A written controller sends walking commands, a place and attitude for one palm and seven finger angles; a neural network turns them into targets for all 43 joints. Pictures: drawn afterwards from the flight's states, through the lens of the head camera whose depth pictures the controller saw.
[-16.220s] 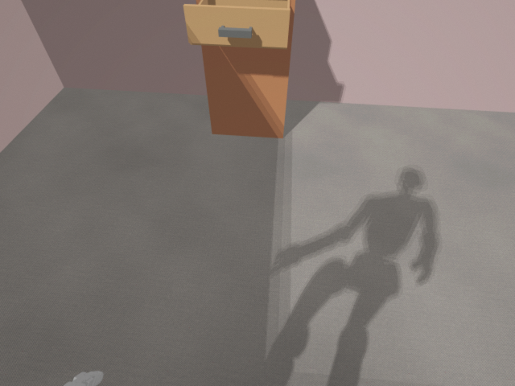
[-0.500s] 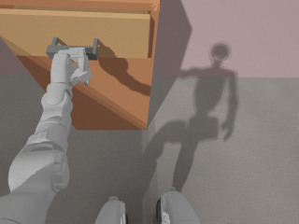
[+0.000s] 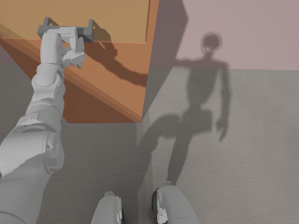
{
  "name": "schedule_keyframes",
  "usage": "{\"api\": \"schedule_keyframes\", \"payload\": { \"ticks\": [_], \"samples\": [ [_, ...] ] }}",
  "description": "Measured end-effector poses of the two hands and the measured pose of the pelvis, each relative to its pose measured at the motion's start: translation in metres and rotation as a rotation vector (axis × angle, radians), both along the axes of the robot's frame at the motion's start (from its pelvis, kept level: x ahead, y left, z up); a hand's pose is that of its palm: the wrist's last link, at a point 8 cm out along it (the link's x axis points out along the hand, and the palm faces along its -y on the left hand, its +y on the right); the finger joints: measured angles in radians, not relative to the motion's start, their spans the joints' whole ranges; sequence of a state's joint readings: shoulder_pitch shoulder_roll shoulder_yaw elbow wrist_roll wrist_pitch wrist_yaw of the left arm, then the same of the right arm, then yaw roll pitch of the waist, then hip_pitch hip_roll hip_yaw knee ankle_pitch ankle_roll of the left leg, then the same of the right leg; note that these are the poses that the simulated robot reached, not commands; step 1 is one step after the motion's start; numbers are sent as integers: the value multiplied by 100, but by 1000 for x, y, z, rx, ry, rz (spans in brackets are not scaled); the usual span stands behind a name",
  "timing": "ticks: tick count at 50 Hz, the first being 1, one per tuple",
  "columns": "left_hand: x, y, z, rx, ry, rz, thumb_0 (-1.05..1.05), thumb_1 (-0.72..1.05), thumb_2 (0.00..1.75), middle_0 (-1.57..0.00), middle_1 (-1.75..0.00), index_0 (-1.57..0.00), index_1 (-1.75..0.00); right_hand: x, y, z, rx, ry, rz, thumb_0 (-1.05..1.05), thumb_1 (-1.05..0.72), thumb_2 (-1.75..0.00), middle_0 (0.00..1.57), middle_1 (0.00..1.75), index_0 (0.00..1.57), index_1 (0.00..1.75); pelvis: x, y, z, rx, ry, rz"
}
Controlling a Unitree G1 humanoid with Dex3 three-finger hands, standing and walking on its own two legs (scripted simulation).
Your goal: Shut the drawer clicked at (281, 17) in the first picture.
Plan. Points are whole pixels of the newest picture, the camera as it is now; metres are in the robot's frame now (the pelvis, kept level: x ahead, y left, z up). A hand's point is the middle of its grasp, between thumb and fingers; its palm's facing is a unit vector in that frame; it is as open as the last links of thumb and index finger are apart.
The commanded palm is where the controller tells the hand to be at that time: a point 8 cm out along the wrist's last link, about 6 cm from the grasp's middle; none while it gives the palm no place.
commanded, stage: push the drawer shut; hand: left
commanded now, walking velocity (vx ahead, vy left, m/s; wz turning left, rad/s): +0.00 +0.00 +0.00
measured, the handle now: (68, 27) +0.61 +0.15 +0.08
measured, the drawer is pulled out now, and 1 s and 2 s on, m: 0.00 0.00 0.00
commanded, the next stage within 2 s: pull the fist back off the drawer in 0.02 s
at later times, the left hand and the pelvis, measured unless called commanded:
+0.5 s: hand (82, 52) +0.54 +0.11 +0.08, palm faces -0.07 -0.99 -0.07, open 2.8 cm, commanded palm +0.52 +0.15 +0.08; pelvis -0.01 +0.00 +0.00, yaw +0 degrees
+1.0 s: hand (80, 57) +0.51 +0.11 +0.09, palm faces -0.05 -1.00 -0.05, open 3.2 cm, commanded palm +0.46 +0.17 +0.10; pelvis +0.04 -0.01 +0.02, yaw -2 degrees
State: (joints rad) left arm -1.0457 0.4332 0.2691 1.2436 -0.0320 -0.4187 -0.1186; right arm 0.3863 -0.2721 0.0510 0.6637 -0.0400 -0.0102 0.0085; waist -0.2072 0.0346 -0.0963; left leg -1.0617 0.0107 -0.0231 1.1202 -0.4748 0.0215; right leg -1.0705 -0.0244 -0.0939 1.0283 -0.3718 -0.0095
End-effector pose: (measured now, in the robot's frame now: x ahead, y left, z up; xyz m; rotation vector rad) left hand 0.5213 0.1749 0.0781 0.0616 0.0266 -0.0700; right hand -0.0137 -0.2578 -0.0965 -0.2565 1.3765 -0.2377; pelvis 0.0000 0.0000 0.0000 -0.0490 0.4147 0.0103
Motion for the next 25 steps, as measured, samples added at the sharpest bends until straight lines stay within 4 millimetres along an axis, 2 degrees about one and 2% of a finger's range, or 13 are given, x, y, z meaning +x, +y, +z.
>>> {"api": "schedule_keyframes", "payload": {
  "ticks": [14,25],
  "samples": [
    [0,-2,2,12,6,0,-6,63,99,-140,-160,-140,-160,-2,2,2,-19,-29,22,0,-91,-90,21,30,20,30,-9,4,-2,-6,4,8],
    [-3,-5,2,9,-2,-3,-5,68,97,-140,-160,-140,-160,-9,6,0,9,-13,5,0,-91,-90,21,30,20,30,-8,4,-2,-2,-4,-4]
  ]
}}
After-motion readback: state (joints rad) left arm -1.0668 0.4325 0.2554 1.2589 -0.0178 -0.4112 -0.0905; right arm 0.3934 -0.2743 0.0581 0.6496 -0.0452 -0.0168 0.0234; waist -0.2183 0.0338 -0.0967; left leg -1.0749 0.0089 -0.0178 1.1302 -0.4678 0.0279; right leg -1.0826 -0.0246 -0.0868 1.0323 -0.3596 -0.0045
